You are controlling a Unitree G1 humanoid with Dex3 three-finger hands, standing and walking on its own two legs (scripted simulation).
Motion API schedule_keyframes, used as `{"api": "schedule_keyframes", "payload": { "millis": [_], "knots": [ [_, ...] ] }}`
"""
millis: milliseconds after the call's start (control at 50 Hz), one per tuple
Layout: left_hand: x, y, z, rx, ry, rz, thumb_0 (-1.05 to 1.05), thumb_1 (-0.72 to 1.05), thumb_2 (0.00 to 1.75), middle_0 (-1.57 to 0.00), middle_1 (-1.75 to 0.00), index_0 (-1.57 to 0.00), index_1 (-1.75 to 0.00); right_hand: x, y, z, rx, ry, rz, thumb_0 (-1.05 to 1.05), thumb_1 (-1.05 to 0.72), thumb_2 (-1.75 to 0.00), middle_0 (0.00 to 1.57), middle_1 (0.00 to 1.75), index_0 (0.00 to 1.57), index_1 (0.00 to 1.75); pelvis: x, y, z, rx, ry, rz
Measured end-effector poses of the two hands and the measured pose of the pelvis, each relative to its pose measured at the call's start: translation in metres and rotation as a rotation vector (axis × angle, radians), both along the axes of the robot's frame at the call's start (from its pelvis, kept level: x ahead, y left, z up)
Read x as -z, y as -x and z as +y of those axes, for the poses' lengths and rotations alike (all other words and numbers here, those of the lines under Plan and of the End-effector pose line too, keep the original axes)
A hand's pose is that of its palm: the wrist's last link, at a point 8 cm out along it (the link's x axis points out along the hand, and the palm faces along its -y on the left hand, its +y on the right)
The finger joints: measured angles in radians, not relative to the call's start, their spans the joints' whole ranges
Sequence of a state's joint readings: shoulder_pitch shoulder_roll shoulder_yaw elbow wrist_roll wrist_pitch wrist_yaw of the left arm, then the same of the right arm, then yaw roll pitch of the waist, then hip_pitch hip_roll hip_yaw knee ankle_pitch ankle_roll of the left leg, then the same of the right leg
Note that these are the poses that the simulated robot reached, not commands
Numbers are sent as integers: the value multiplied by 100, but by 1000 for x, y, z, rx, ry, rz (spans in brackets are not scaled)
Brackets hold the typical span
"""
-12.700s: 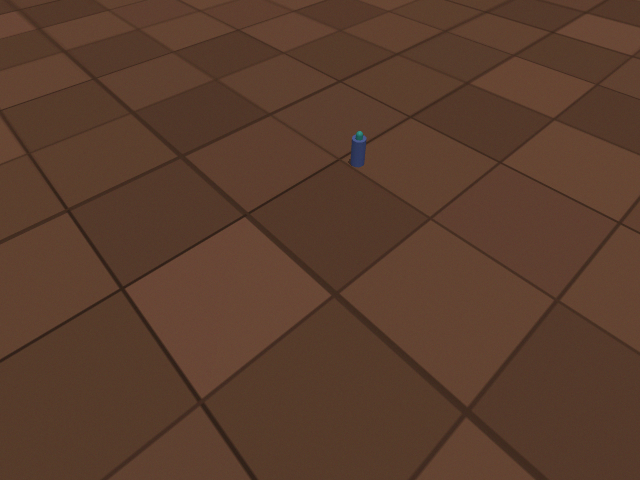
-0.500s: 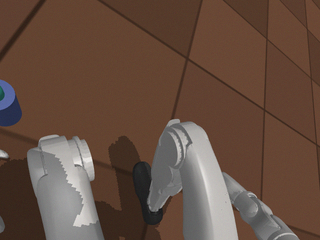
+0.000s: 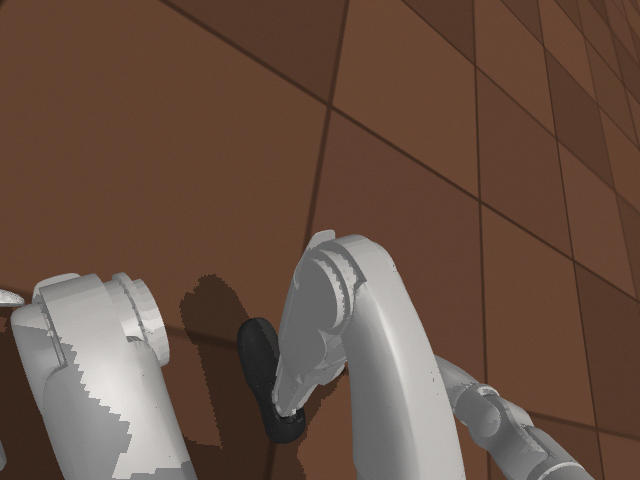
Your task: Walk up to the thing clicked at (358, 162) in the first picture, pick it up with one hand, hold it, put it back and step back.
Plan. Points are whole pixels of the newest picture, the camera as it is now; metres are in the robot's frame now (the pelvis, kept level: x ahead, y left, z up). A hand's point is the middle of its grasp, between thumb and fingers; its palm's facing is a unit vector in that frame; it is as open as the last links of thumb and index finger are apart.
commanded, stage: close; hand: left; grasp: from the side
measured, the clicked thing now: out of the picture +0.43 +0.30 -0.19
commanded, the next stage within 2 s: settle in 0.64 s
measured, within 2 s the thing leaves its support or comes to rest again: leaves its support in 1.04 s
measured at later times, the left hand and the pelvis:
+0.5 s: hand out of the picture +0.42 +0.29 -0.18, palm faces +0.35 -0.94 +0.00, open 10.4 cm; pelvis +0.00 +0.00 +0.00, yaw -1 degrees
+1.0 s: hand out of the picture +0.43 +0.29 -0.18, palm faces +0.36 -0.93 +0.00, open 9.7 cm; pelvis +0.00 +0.00 +0.00, yaw -1 degrees
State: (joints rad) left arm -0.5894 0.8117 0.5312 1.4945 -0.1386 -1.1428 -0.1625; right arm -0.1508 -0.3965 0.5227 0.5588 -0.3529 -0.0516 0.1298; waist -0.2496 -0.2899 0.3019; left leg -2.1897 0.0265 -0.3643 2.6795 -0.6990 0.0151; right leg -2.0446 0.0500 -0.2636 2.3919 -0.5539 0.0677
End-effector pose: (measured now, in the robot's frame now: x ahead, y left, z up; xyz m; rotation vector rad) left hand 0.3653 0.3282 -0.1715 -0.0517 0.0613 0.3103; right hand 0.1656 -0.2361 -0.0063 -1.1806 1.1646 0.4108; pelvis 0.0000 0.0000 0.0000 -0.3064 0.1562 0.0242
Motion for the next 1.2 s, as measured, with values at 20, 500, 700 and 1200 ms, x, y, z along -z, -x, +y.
{"api": "schedule_keyframes", "payload": {
  "millis": [20, 500, 700, 1200],
  "knots": [
    [1, -1, 0, -4, -5, -2, -2, -58, 7, -7, -9, -7, -9, 0, 0, 0, -3, 5, 4, 0, -93, -90, 21, 30, 21, 30, 0, 0, 0, 1, 2, -2],
    [7, -17, 4, -45, -46, 1, -1, 12, 55, -51, -51, -51, -52, 0, -10, 9, -21, 37, 47, 0, -89, -89, 21, 30, 20, 30, -3, -3, 4, 13, 28, 10],
    [7, -20, 7, -70, -52, 8, -1, -3, 66, -67, -81, -67, -81, 2, -2, 4, 2, 46, 75, 0, -88, -89, 21, 30, 20, 30, -4, -3, 4, 15, 27, 15],
    [-29, -23, 16, -71, -69, -61, 0, -30, 103, -69, -104, -69, -104, 4, -2, -2, 81, 13, 58, 0, -91, -90, 21, 30, 20, 30, -11, -5, -1, 1, 7, 53]
  ]
}}
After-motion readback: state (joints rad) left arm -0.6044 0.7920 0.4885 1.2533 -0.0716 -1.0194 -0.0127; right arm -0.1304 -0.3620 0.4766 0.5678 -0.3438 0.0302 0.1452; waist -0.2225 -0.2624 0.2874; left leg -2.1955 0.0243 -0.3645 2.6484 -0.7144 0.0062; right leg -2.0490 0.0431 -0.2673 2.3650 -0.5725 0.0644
